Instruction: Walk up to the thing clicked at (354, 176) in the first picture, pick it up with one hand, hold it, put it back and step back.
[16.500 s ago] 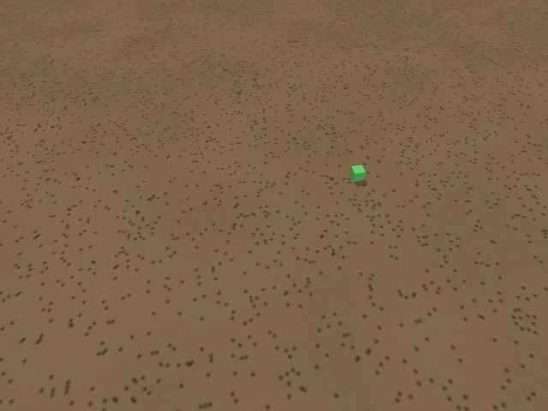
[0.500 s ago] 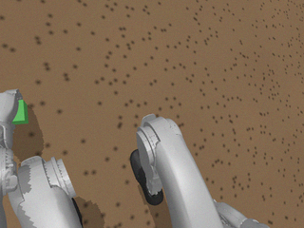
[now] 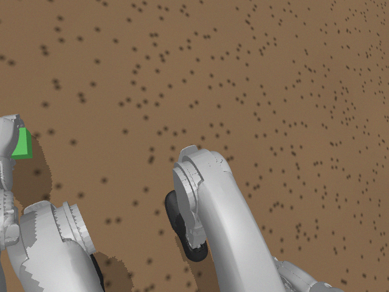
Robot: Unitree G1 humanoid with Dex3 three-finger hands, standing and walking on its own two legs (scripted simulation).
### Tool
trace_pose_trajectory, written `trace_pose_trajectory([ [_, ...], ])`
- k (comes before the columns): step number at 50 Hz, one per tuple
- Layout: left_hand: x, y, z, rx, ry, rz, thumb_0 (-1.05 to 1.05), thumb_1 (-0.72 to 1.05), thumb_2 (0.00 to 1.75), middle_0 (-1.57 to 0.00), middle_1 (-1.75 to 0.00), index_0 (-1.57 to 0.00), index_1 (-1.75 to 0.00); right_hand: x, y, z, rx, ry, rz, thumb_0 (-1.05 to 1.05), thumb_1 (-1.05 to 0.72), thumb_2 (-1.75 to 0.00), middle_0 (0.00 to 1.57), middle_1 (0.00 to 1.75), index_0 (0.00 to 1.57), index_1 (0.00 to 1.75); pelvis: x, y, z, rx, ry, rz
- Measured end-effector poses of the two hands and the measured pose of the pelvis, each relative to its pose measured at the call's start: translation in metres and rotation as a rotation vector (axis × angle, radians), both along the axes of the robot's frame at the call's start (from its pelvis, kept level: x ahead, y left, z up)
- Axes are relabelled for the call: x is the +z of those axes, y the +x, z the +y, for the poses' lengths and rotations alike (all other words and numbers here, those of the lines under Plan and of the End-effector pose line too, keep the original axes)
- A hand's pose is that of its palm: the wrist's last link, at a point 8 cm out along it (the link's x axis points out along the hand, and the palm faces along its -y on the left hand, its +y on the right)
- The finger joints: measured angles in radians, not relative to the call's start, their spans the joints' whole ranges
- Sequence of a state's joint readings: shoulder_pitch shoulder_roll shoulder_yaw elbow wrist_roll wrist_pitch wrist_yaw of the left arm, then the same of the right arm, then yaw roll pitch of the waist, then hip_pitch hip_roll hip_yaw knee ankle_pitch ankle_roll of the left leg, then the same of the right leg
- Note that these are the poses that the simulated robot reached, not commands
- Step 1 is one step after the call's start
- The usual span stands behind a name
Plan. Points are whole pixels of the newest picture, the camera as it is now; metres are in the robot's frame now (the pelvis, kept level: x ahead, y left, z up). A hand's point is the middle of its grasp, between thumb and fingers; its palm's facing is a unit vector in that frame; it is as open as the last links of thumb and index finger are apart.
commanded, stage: settle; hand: left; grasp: from above
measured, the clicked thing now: (13, 144) +0.46 +0.22 -0.28
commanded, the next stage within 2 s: lift in 0.84 s
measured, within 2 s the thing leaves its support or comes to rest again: leaves its support in 0.26 s
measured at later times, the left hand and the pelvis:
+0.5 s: hand out of the picture +0.44 +0.25 -0.18, palm faces -0.41 -0.05 -0.91, open 8.5 cm; pelvis +0.01 +0.00 +0.02, yaw +3 degrees
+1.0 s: hand out of the picture +0.44 +0.24 -0.11, palm faces -0.46 -0.02 -0.89, open 8.3 cm; pelvis +0.00 -0.02 +0.05, yaw +7 degrees
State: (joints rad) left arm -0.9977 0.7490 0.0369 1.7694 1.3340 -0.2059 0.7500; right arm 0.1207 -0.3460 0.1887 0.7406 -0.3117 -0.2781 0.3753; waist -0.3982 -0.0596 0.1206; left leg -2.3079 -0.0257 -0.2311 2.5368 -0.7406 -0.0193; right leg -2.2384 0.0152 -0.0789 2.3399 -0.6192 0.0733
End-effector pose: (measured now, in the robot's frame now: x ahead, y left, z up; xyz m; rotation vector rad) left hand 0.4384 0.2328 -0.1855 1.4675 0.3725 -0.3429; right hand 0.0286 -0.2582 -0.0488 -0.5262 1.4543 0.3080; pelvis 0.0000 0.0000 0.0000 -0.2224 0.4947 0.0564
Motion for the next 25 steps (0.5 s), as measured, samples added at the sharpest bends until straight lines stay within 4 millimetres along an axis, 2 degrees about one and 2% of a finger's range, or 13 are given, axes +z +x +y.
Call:
trace_pose_trajectory([
  [13, 0.007, 0.002, 0.007, 0.025, -0.007, -0.018, 0.06, 0.27, 0.47, -1.01, -0.6, -0.71, -0.44, -0.003, -0.002, 0.0, -0.051, 0.01, 0.0, 0.0, -0.92, -0.9, 0.19, 0.3, 0.2, 0.29, 0.0, 0.002, 0.0, 0.003, 0.005, 0.015],
  [19, 0.032, 0.004, 0.014, 0.033, 0.014, -0.06, 0.07, 0.28, 0.46, -1.02, -0.6, -0.72, -0.44, -0.006, 0.004, -0.004, -0.117, 0.018, -0.021, 0.0, -0.92, -0.9, 0.19, 0.3, 0.2, 0.29, 0.005, 0.007, -0.001, 0.009, 0.018, 0.051],
  [25, 0.065, 0.002, 0.017, 0.048, 0.055, -0.038, 0.07, 0.28, 0.44, -1.03, -0.58, -0.73, -0.43, -0.009, 0.021, -0.011, -0.159, 0.026, -0.067, 0.0, -0.91, -0.9, 0.19, 0.3, 0.2, 0.29, 0.016, 0.007, -0.003, 0.019, 0.04, 0.088],
])
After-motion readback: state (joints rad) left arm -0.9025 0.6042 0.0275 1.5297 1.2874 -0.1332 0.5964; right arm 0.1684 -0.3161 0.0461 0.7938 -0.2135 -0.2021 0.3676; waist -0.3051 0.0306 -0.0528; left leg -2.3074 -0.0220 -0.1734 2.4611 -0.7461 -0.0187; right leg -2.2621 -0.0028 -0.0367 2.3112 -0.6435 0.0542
